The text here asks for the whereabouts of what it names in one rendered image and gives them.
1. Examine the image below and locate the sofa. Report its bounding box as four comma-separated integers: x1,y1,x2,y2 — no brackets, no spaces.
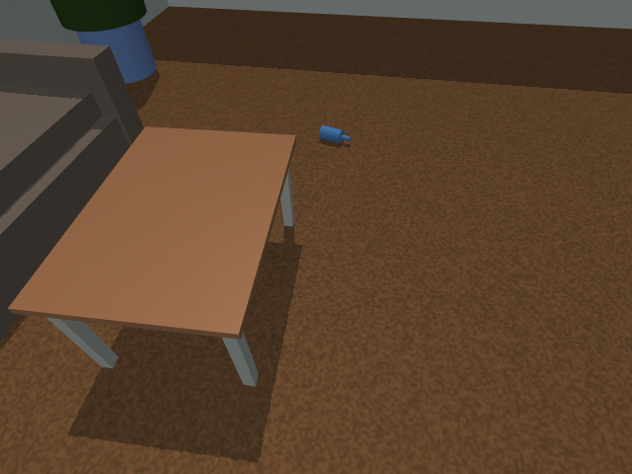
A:
0,39,144,341

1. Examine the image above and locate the bottle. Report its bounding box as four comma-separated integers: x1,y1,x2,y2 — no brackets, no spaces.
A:
319,125,351,143

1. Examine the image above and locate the coffee table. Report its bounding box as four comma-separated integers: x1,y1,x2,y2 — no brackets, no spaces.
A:
8,126,296,386

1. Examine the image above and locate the potted plant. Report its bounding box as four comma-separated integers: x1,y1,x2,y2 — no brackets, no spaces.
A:
49,0,156,84

